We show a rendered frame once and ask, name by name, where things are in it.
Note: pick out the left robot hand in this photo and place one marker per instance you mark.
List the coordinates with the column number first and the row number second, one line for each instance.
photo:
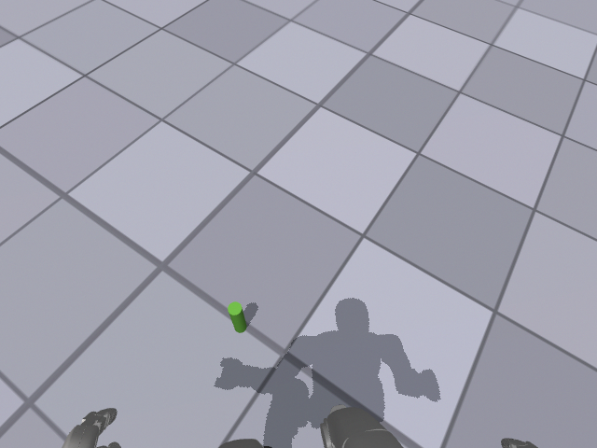
column 86, row 435

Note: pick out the can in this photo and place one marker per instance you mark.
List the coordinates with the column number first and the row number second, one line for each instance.
column 236, row 314

